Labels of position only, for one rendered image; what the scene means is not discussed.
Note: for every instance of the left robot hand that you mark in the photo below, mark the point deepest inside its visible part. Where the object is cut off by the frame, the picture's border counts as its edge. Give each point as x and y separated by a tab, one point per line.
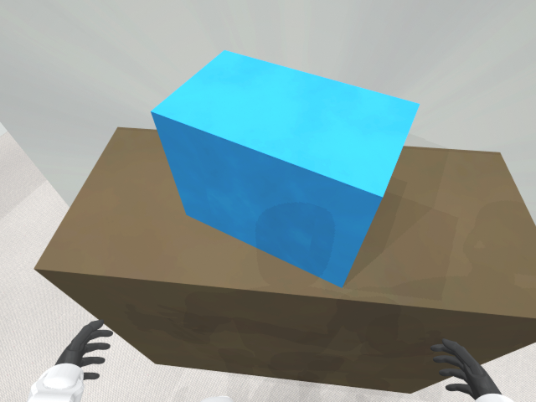
80	346

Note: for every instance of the right robot hand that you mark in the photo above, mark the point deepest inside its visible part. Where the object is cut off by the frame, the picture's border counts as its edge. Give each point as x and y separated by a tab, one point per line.
478	380

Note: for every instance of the pedestal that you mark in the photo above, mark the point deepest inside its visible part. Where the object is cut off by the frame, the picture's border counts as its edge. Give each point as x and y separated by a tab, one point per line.
450	253

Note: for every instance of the carton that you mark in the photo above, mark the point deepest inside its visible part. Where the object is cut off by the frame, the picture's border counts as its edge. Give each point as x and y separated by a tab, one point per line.
291	163

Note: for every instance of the robot left forearm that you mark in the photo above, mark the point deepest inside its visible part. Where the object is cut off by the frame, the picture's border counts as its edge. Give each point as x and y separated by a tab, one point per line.
60	383

